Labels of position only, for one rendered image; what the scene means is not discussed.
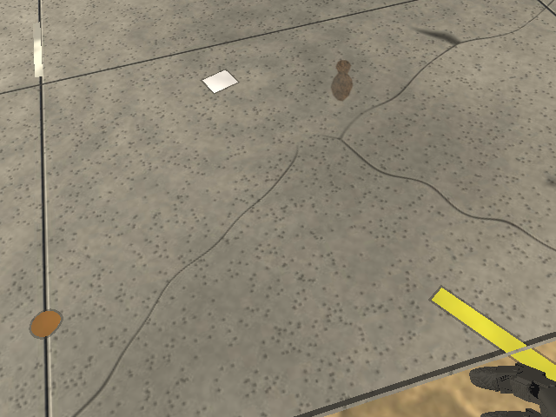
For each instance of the robot right hand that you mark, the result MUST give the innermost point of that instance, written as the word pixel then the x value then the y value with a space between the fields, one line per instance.
pixel 527 383

